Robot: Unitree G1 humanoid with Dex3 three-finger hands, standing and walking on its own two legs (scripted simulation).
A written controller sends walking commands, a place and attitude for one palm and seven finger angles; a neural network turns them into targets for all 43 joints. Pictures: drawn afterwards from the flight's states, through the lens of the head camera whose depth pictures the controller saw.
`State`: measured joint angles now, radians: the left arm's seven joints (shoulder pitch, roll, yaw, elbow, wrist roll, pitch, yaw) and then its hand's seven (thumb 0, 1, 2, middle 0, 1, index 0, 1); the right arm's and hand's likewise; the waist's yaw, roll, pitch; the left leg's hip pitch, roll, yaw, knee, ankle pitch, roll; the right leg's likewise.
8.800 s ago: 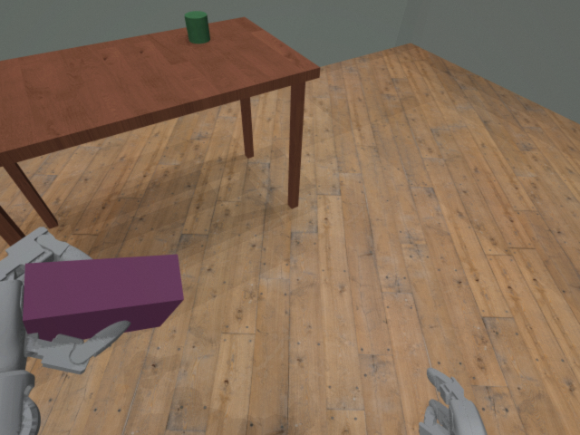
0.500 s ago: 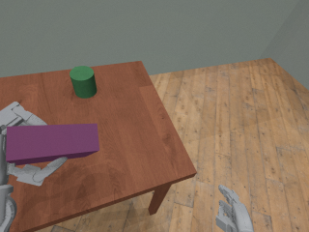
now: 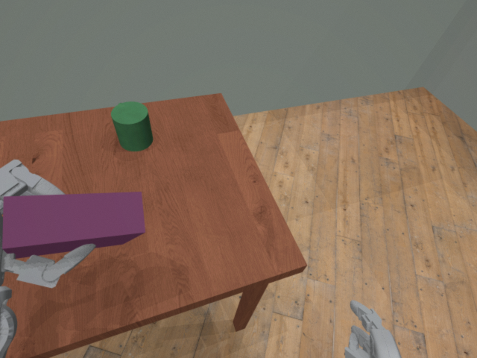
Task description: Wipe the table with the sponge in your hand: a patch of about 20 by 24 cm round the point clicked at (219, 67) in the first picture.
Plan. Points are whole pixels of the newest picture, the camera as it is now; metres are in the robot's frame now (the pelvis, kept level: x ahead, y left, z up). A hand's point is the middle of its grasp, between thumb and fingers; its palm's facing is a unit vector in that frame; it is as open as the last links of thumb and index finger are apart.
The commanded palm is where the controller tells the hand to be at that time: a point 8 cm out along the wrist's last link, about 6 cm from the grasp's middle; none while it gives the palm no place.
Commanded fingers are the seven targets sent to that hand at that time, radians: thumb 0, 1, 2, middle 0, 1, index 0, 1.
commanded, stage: come to a stop and stand still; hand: left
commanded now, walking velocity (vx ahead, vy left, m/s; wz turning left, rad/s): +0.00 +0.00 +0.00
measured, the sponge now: (96, 223) +0.24 +0.22 +0.14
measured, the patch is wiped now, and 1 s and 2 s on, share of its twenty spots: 0.00 0.00 0.00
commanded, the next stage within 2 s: look again from close up in 0.30 s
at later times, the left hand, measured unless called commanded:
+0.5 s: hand (65, 225) +0.22 +0.24 +0.16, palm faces +0.37 -0.86 -0.36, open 9.4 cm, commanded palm +0.16 +0.27 +0.18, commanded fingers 0.00 0.10 1.30 -1.20 -1.60 -1.20 -1.60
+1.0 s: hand (62, 203) +0.25 +0.25 +0.17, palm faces +0.34 -0.80 -0.49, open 9.4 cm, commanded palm +0.17 +0.27 +0.18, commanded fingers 0.00 0.10 1.30 -1.20 -1.60 -1.20 -1.60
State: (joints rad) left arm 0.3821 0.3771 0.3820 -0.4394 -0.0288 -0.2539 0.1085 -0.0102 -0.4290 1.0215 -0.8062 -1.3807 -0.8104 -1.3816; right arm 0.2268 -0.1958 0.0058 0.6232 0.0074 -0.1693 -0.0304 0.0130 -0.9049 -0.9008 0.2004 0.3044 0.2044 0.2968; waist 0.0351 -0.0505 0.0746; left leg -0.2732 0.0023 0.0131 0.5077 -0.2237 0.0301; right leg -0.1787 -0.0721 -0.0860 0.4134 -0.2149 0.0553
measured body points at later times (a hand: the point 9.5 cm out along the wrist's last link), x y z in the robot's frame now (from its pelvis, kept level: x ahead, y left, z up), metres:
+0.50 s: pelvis +0.00 -0.01 +0.00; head +0.03 +0.02 +0.45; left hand +0.20 +0.28 +0.18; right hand +0.18 -0.23 -0.07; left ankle +0.03 +0.09 -0.74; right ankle +0.00 -0.16 -0.74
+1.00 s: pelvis +0.00 -0.02 +0.00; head +0.00 -0.01 +0.45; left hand +0.22 +0.29 +0.19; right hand +0.19 -0.24 -0.08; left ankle +0.03 +0.09 -0.74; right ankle +0.00 -0.16 -0.74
